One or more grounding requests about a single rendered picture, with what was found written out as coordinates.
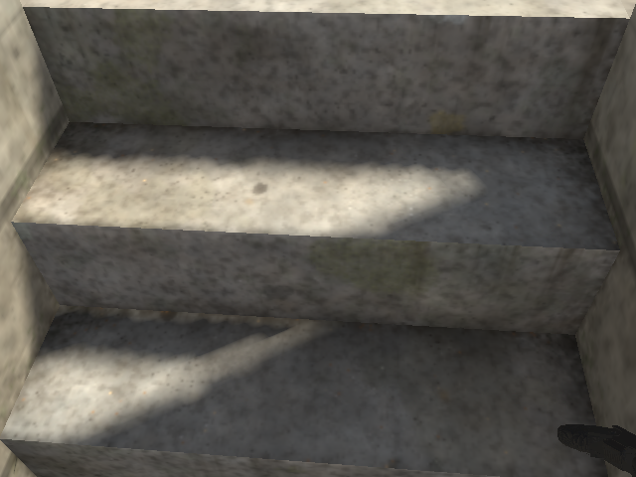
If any robot right hand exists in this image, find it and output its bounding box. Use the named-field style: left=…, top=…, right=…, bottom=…
left=557, top=424, right=636, bottom=477

